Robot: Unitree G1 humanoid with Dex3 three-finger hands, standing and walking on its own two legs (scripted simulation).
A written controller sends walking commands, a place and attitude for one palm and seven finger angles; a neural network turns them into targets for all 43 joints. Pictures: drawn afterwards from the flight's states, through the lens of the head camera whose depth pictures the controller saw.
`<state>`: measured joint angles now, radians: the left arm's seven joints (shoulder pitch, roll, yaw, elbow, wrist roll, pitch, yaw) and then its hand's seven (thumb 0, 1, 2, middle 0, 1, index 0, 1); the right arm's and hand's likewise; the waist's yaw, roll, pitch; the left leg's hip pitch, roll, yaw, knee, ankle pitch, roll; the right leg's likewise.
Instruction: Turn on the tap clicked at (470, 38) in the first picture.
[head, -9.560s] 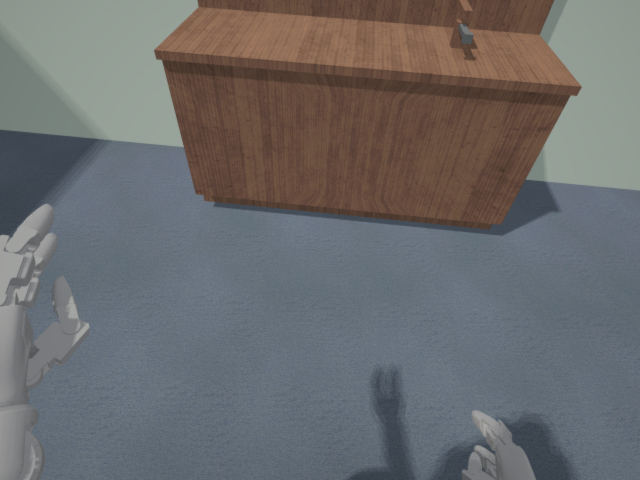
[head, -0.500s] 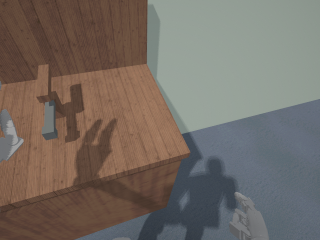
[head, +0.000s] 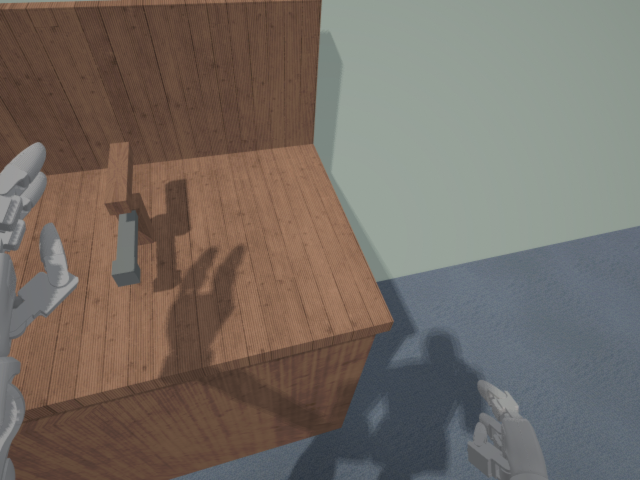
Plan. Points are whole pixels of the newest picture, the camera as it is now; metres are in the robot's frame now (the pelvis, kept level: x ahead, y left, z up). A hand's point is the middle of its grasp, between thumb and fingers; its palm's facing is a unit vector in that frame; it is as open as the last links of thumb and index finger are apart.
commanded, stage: come to a stop and stand still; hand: left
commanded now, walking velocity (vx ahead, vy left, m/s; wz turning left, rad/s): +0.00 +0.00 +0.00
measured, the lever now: (126, 272) +0.34 +0.31 +0.03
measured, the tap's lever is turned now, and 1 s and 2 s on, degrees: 0 0 0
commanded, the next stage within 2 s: look again from close up in 1.52 s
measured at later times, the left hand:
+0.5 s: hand out of the picture +0.19 +0.30 +0.18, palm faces +0.45 -0.82 -0.34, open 7.4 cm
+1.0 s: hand (41, 285) +0.23 +0.29 +0.17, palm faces +0.41 -0.83 -0.37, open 7.4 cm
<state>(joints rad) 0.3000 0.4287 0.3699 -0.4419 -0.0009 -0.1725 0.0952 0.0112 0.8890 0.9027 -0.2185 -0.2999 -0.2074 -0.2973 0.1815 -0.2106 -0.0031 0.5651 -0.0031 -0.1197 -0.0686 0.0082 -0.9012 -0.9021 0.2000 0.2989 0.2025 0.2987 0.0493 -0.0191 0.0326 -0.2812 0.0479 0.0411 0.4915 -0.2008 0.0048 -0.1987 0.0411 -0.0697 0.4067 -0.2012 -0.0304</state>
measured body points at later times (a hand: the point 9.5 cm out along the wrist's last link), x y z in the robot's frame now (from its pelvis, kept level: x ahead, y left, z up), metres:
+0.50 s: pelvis -0.04 +0.05 +0.00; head -0.03 +0.07 +0.44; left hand +0.16 +0.34 +0.20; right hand +0.13 -0.17 -0.08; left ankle +0.04 +0.11 -0.74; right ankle +0.01 -0.09 -0.74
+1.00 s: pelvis +0.01 +0.04 +0.00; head +0.03 +0.06 +0.45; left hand +0.20 +0.33 +0.19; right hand +0.20 -0.17 -0.07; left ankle +0.04 +0.11 -0.74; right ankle +0.01 -0.09 -0.74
